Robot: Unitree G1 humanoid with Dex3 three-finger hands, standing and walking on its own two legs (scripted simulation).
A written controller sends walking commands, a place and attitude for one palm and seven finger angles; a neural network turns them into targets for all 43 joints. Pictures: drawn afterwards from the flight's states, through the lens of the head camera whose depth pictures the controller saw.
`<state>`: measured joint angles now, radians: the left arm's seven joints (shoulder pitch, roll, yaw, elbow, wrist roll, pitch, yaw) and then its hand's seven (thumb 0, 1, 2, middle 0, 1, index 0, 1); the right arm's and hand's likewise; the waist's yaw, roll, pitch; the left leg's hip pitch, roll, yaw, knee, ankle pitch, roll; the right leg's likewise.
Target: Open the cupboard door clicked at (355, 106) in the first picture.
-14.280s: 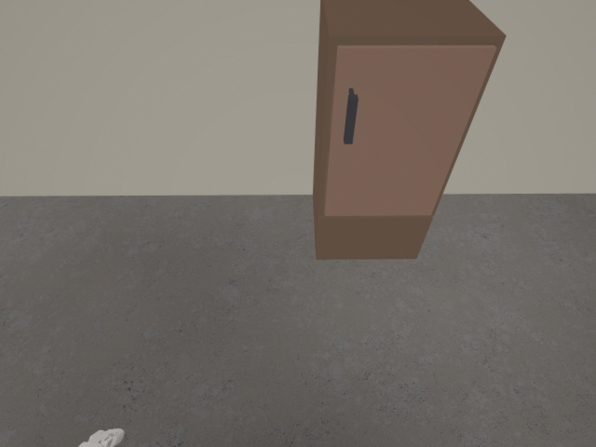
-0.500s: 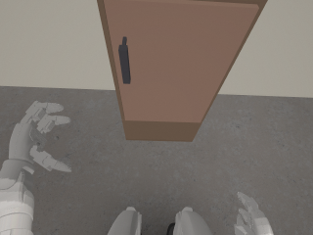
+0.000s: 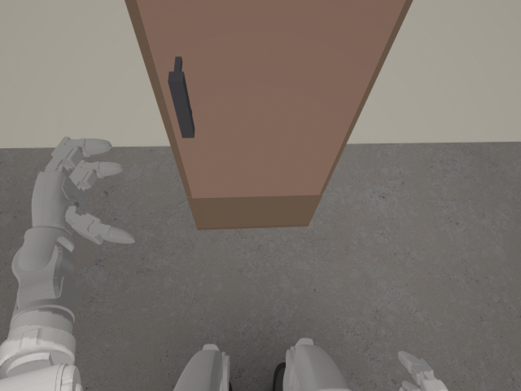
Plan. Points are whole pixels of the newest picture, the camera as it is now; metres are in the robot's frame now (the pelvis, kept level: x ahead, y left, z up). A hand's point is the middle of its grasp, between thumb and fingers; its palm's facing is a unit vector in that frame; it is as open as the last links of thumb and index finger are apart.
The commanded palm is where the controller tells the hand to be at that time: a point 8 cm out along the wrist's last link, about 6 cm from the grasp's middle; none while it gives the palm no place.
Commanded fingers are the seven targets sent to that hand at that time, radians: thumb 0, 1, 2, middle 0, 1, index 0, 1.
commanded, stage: move the hooked fingers beside the handle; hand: left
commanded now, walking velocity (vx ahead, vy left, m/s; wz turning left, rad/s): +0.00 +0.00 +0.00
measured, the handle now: (183, 99) +0.59 +0.15 +0.03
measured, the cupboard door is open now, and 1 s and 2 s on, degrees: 0 0 0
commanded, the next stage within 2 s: slide the fingers in behind the handle in 1.66 s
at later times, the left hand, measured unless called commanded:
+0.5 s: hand (133, 152) +0.47 +0.22 +0.03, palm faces +0.06 -1.00 -0.01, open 14.0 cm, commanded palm +0.45 +0.26 +0.03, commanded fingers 0.00 -0.50 0.30 -0.30 -1.20 -0.30 -1.20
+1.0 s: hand (157, 123) +0.54 +0.19 +0.03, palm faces +0.06 -1.00 -0.01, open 14.0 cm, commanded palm +0.51 +0.23 +0.03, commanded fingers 0.00 -0.50 0.30 -0.30 -1.20 -0.30 -1.20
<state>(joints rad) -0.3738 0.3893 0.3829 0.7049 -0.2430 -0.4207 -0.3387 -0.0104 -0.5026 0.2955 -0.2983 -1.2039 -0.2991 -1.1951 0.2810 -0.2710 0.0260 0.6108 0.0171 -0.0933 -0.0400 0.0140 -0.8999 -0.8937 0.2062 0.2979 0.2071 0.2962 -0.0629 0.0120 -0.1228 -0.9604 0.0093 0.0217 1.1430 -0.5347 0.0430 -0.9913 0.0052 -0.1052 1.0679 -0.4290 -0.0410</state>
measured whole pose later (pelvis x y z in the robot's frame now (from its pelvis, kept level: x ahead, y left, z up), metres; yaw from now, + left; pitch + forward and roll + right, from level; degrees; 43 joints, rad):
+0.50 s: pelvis +0.00 +0.00 -0.01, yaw -1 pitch +23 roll -2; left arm -0.73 0.47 0.42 1.06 -0.16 -0.47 -0.29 -0.01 -0.50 0.30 -0.30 -1.20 -0.30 -1.20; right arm 0.31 -0.27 0.04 0.63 0.00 -0.01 -0.02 0.01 -0.90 -0.89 0.21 0.30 0.21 0.30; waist -0.13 0.01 -0.12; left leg -1.06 0.02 0.03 1.19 -0.54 0.04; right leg -1.09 0.01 -0.10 1.11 -0.43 -0.04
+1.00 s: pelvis +0.00 +0.01 -0.02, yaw -2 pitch +28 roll -4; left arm -0.92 0.54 0.47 1.19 -0.06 -0.46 -0.19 -0.01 -0.50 0.30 -0.30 -1.20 -0.30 -1.19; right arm 0.37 -0.27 0.05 0.60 -0.04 0.07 0.02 0.01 -0.90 -0.89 0.21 0.30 0.21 0.30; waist -0.20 0.03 -0.12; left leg -1.14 0.03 0.03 1.22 -0.56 0.05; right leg -1.17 0.03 -0.09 1.12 -0.43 -0.03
